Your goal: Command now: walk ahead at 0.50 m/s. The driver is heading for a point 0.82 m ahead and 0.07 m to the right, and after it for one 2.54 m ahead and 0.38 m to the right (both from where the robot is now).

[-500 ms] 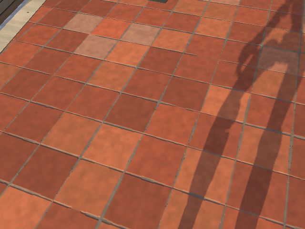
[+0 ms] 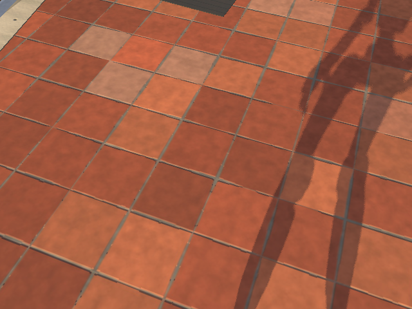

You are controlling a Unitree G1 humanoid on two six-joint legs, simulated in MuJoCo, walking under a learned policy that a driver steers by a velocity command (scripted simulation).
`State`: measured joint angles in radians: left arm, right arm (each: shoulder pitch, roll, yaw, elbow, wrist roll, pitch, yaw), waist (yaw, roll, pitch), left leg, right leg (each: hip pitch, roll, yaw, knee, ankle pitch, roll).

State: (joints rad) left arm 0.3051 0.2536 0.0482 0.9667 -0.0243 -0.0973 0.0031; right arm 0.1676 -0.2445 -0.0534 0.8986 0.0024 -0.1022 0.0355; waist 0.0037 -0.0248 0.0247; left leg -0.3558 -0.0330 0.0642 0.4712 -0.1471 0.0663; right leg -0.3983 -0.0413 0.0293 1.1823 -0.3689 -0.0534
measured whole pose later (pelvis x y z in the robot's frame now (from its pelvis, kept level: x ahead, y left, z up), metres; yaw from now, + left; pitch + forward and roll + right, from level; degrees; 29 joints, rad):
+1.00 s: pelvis +0.55 -0.02 -0.01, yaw +0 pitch +2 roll -2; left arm 0.41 0.25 0.07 1.03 -0.02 -0.06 0.01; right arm 0.01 -0.23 -0.05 0.86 0.02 -0.10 0.04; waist 0.06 0.01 0.01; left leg -0.50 0.03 0.03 0.50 -0.05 0.08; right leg 0.07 0.00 -0.05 0.34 -0.44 0.00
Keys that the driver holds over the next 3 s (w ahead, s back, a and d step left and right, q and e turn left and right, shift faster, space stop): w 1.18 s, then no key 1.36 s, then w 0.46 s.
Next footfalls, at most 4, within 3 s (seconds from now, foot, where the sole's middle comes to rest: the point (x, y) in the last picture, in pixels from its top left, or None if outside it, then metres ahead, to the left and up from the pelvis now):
0.44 right None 0.42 -0.15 -0.77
1.00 left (184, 236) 0.72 0.09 -0.77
1.48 right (242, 183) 0.96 -0.13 -0.77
1.76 left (178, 200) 0.87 0.12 -0.77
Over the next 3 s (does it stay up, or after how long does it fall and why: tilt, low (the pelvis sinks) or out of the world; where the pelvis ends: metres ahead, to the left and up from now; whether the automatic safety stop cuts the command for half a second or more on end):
stays up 0.99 -0.04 0.01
